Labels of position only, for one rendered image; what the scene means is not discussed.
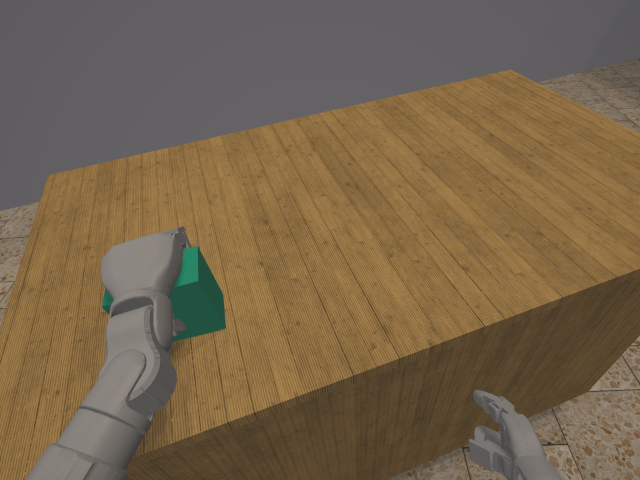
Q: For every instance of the robot right hand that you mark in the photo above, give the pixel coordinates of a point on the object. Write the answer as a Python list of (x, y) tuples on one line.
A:
[(494, 451)]

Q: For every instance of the robot left hand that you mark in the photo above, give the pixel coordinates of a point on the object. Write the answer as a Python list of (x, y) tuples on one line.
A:
[(152, 262)]

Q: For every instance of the sponge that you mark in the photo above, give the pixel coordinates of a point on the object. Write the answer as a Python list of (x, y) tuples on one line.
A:
[(196, 297)]

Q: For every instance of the robot right forearm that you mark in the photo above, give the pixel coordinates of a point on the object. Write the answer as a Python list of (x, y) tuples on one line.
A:
[(532, 467)]

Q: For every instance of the robot left forearm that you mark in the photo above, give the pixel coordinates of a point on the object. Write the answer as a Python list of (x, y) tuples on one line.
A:
[(136, 380)]

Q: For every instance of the table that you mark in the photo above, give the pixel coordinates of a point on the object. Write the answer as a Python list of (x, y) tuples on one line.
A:
[(378, 263)]

